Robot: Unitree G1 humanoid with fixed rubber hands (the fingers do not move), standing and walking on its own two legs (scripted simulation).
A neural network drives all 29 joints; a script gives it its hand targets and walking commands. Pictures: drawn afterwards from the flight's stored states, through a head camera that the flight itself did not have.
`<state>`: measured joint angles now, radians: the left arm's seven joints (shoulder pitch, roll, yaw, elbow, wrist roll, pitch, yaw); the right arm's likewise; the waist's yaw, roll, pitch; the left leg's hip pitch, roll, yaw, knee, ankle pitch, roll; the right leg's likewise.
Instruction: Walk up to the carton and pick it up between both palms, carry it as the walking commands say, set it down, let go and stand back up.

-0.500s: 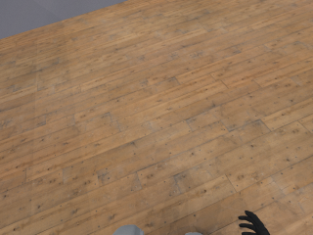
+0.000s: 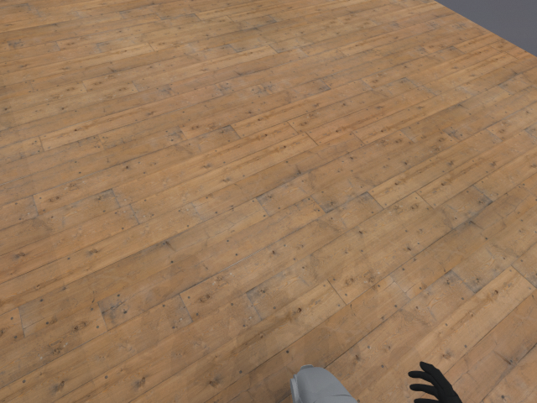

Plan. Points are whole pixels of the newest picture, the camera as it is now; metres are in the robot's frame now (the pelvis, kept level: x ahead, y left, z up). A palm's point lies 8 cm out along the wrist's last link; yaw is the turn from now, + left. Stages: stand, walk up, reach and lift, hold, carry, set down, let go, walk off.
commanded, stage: walk up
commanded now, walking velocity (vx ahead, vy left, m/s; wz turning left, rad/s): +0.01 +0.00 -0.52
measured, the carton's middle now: out of the picture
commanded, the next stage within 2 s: none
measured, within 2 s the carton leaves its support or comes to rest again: neither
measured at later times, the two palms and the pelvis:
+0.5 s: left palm out of the picture +0.13 +0.18 -0.10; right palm out of the picture +0.05 -0.34 -0.14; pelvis -0.01 -0.07 +0.00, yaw -16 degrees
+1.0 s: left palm (147, 357) +0.20 +0.20 -0.13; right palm out of the picture +0.02 -0.30 -0.11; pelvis +0.02 -0.01 -0.01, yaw -27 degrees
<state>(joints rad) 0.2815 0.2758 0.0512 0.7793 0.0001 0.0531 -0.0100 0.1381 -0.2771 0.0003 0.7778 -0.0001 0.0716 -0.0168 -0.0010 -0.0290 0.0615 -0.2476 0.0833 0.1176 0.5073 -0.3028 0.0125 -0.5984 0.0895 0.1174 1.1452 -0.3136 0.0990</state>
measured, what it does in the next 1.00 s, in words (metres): steps on the spot, turning right: right foot, then left foot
